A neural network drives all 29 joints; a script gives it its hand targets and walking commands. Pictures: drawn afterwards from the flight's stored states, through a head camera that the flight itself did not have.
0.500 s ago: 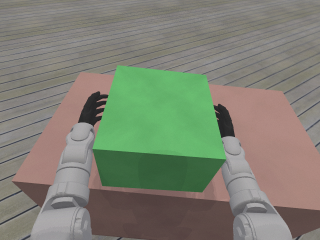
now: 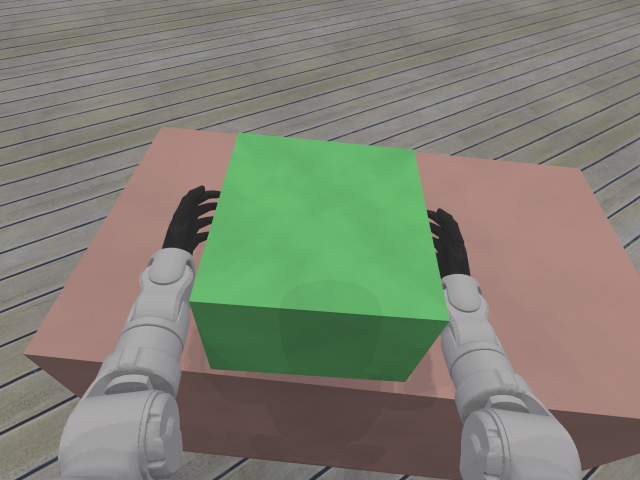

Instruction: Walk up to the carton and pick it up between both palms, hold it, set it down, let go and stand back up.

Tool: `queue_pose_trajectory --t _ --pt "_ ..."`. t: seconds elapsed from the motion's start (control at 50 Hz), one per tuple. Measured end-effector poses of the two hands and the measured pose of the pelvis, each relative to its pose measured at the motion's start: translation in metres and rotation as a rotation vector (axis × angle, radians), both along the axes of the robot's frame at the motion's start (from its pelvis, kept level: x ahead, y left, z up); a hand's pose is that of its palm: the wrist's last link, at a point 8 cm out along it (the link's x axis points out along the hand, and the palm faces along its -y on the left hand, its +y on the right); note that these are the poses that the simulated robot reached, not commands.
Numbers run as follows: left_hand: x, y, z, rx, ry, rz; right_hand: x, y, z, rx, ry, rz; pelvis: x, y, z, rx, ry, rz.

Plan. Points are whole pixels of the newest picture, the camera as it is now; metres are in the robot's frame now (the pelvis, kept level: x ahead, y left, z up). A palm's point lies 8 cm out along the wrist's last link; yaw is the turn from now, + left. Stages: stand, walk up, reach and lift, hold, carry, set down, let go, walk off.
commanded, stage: set down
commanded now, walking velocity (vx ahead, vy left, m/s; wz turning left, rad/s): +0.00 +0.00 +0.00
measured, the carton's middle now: (318, 252) +0.41 +0.03 +0.04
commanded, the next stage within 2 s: none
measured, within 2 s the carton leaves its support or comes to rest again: rests again in 1.12 s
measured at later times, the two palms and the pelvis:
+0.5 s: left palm (188, 265) +0.39 +0.22 +0.02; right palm (434, 280) +0.40 -0.14 +0.01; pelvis +0.01 +0.01 -0.01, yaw +0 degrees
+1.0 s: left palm (175, 281) +0.37 +0.24 -0.01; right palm (416, 281) +0.41 -0.12 -0.01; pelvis +0.00 +0.01 -0.01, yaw +0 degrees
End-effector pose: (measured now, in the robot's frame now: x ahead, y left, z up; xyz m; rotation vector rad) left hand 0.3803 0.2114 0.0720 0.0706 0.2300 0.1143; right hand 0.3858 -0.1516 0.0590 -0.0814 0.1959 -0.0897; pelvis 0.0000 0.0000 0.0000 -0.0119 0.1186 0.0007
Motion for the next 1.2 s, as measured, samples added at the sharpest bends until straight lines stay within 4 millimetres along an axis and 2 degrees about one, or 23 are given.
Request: queue_pose_trajectory --t 0.48,0.62,0.72,0.92,1.2 --pt "0.007 0.005 -0.053 0.016 0.062 0.019 0.013 0.007 -0.048 0.01 0.061 0.01 0.008 0.005 -0.005 -0.011 0.152 0.003" --pt "0.006 0.004 -0.067 0.021 0.07 0.027 0.013 0.005 -0.062 0.009 0.068 0.013 0.009 0.006 -0.008 -0.015 0.202 0.004" --pt "-0.002 0.008 -0.076 -0.009 0.066 0.057 0.015 0.01 -0.066 -0.005 0.065 0.037 0.008 0.006 -0.009 -0.001 0.218 -0.021" --pt "-0.007 0.024 -0.078 0.001 0.058 0.083 0.022 0.027 -0.066 0.005 0.058 0.063 0.004 0.007 -0.012 -0.009 0.234 0.002" --pt "-0.009 0.025 -0.083 0.0 0.035 0.073 0.015 0.027 -0.074 -0.001 0.037 0.058 -0.006 0.009 -0.015 -0.018 0.253 0.002"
